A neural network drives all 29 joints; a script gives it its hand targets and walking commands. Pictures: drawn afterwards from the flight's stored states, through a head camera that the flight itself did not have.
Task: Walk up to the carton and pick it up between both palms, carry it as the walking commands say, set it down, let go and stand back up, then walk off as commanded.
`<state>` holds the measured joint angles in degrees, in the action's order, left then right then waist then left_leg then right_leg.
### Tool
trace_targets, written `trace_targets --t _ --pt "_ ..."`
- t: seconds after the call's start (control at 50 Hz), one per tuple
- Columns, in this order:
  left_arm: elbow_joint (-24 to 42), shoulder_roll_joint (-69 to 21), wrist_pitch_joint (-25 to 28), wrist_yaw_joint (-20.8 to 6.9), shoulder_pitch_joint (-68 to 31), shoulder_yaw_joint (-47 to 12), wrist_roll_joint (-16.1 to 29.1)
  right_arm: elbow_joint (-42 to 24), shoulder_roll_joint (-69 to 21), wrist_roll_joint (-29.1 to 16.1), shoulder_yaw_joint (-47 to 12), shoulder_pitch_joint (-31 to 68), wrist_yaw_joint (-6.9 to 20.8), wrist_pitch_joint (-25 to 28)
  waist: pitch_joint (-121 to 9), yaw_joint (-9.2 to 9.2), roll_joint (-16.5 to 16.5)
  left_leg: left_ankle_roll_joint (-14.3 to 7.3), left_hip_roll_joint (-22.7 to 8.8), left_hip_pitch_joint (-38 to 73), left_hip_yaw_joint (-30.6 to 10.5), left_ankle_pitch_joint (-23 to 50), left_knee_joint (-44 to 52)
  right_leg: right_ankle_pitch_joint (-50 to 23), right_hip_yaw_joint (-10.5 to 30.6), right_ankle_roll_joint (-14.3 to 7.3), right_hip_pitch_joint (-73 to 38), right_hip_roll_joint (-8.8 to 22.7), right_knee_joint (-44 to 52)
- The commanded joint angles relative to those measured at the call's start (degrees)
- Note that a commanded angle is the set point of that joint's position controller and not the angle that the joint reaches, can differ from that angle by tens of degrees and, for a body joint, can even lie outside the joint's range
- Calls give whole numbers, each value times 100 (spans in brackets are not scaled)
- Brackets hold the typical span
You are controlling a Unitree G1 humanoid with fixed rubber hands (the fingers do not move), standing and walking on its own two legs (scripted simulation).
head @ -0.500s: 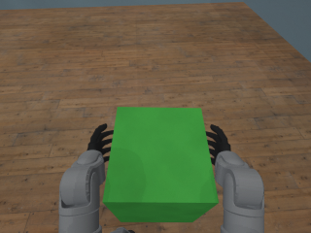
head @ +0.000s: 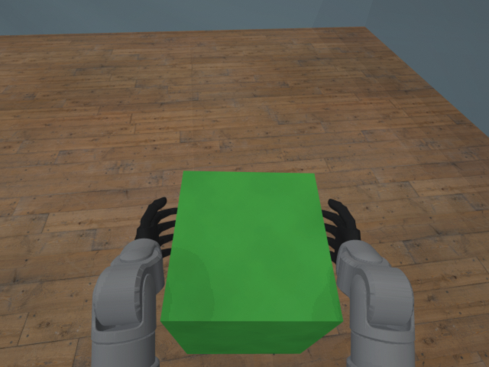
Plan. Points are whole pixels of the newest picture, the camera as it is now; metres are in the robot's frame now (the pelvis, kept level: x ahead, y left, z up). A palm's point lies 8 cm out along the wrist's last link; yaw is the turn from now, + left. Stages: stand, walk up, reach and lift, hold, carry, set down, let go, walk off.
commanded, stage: carry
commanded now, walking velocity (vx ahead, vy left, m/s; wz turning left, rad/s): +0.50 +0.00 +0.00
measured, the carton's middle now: (246, 269) +0.27 +0.00 +0.03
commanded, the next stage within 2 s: none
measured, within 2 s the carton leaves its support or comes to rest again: neither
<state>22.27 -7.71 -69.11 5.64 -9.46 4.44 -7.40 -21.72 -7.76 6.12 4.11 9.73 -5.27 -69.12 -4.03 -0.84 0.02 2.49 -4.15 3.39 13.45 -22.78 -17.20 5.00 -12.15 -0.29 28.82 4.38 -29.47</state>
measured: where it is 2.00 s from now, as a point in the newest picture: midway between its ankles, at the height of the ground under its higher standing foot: (213, 305)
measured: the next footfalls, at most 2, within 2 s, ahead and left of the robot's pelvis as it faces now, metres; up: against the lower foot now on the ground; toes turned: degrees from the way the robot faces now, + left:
right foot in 0.02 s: +0.18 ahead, -0.11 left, +0.00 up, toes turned -12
left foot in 0.46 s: +0.48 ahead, +0.12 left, +0.00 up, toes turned +14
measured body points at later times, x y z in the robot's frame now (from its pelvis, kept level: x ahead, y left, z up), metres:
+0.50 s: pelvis +0.34 +0.01 -0.01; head +0.34 +0.02 +0.44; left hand +0.62 +0.16 +0.07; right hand +0.63 -0.13 +0.08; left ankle +0.44 +0.11 -0.73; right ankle +0.15 -0.10 -0.72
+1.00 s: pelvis +0.62 -0.02 +0.00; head +0.67 -0.03 +0.44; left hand +0.93 +0.11 +0.06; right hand +0.92 -0.18 +0.06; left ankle +0.51 +0.10 -0.64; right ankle +0.72 -0.10 -0.73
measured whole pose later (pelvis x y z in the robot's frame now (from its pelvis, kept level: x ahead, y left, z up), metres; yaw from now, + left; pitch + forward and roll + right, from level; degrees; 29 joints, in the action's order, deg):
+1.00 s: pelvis +0.62 -0.02 +0.00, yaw -5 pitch +4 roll +0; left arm 18.5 -8.4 -68.0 6.1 -13.4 6.4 -6.6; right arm -19.6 -8.3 6.9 6.6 13.0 -5.1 -68.8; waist 0.9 2.1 1.1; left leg 3.7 -4.1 -23.9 4.4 -30.0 -68.2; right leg 3.6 -10.0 -5.1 27.1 -0.9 -27.4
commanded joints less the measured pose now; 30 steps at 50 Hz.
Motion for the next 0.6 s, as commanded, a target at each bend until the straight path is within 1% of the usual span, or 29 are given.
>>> trace_targets --t 0.0,0.02,0.04,0.06,0.08,0.1,0.12,0.14,0.16,0.2,0.24,0.3,0.36,0.4,0.42,0.44,0.46,0.48,0.5,0.52,0.54,0.56,0.58 --pt "-24 -5164 -65 -1431 -2251 -3937 2225 -226 -4852 -2208 -3822 2352 1490 -128 -1177 138 553 -364 -594 -805 176 3458 -1618 261 -258 -132 -2340 -350 292" --pt "-167 -5100 -83 -1432 -2189 -3894 2174 -192 -4780 -2193 -3842 2480 1493 -180 -1361 284 -401 -189 -308 -1930 185 2541 -3118 1125 1269 -327 -3227 534 943" --pt "-382 -5003 -65 -1464 -2136 -3767 2086 -224 -4877 -2212 -3951 2685 1462 -228 -1849 254 -2149 -121 442 -3846 -233 -156 -4879 1268 3906 -1107 -4672 1864 1598" --pt "-287 -5230 -41 -1493 -2298 -3770 2234 -152 -4975 -2237 -3943 2723 1453 -194 -1902 225 -1475 -323 222 -4439 -1114 -395 -5668 370 3983 -1204 -4674 2043 1666" --pt "-208 -5489 -8 -1501 -2452 -3796 2314 -151 -5148 -2308 -3946 2848 1456 -139 -1818 232 -943 -414 -17 -4458 -1326 -173 -5842 -445 3341 -1217 -4356 1903 1476" --pt "-127 -5640 29 -1498 -2526 -3830 2365 -100 -5322 -2322 -3927 2795 1459 -81 -1782 215 -362 -418 -215 -4296 -1391 205 -5571 -816 2785 -1101 -4064 1797 1438" --pt "29 -5709 66 -1500 -2617 -3877 2408 -93 -5474 -2314 -3912 2743 1459 -25 -1719 212 -164 -378 -350 -4087 -1393 416 -5109 -846 2328 -938 -3737 1717 1531" --pt "110 -5763 106 -1509 -2673 -3891 2475 -203 -5540 -2293 -3916 2765 1439 42 -1734 197 -240 -332 -398 -3831 -1332 499 -4670 -832 1899 -792 -3536 1557 1578" --pt "105 -5750 126 -1523 -2624 -3904 2518 -245 -5542 -2276 -3909 2742 1400 84 -1714 203 -371 -292 -327 -3685 -1198 556 -4308 -808 1612 -760 -3424 1450 1666" --pt "71 -5639 127 -1552 -2475 -3932 2563 -199 -5523 -2197 -3908 2548 1320 123 -1514 207 -632 -220 -291 -3707 -962 770 -3549 -687 1220 -795 -3410 1323 1883" --pt "43 -5541 108 -1569 -2334 -3933 2555 -137 -5469 -2123 -3894 2351 1279 121 -1270 194 -721 -176 -269 -3803 -736 1138 -2834 -978 904 -811 -3481 1185 1954" --pt "107 -5409 72 -1574 -2256 -3905 2515 -111 -5362 -2075 -3866 2183 1281 65 -996 173 -754 -204 -124 -3636 -399 1525 -1942 -1528 469 -724 -3455 987 1848" --pt "176 -5310 11 -1545 -2237 -3882 2461 -214 -5229 -2152 -3898 2262 1322 -21 -801 172 -804 -284 -29 -3385 -116 1740 -1517 -1741 274 -645 -3408 927 1716" --pt "172 -5251 -40 -1518 -2217 -3888 2402 -195 -5147 -2193 -3885 2271 1356 -84 -825 169 -775 -373 56 -3062 35 1608 -1290 -2032 170 -561 -3461 870 1284" --pt "140 -5219 -67 -1506 -2225 -3901 2374 -144 -5125 -2197 -3872 2250 1370 -111 -976 114 -708 -443 213 -2564 227 1557 -1027 -2359 6 -461 -3390 750 790" --pt "84 -5206 -93 -1497 -2231 -3903 2352 -95 -5120 -2192 -3862 2234 1385 -130 -1226 36 -598 -503 400 -1652 405 1483 -807 -2551 -171 -316 -3053 569 96" --pt "24 -5203 -117 -1499 -2259 -3888 2325 -48 -5131 -2171 -3842 2197 1399 -137 -1594 -89 -409 -593 61 -373 -89 1348 -812 -2020 -124 -135 -2228 437 -795" --pt "247 -5142 -163 -1490 -2600 -3984 2397 81 -5044 -2179 -3792 2097 1432 -101 -2036 -132 1250 -1201 -1453 726 -2702 652 -218 -546 51 153 -721 -49 -2659" --pt "207 -5200 -169 -1490 -2565 -4002 2346 126 -5244 -2287 -3845 2112 1450 -65 -1998 -83 1956 -1581 -1994 1356 -4001 1725 383 2071 480 124 598 -589 -3746" --pt "92 -5305 -97 -1489 -2525 -4014 2331 -72 -5375 -2434 -3927 2363 1459 -14 -2023 -49 1376 -1647 -2076 1398 -3562 2482 153 2226 968 -43 991 -250 -4435" --pt "4 -5477 -27 -1518 -2557 -4017 2381 -78 -5526 -2389 -3935 2465 1449 34 -1994 -76 752 -1542 -2000 1222 -3109 3068 11 2049 1148 -115 1076 11 -4490" --pt "4 -5630 53 -1535 -2637 -4051 2423 -68 -5608 -2331 -3917 2501 1449 99 -1870 -70 288 -1356 -1922 886 -2657 3229 62 1773 1191 -123 1033 248 -4083" --pt "-28 -5718 118 -1539 -2604 -4046 2416 -90 -5655 -2331 -3916 2531 1454 154 -1756 -51 255 -1162 -1781 597 -2237 2997 229 1580 1158 -98 852 371 -3556"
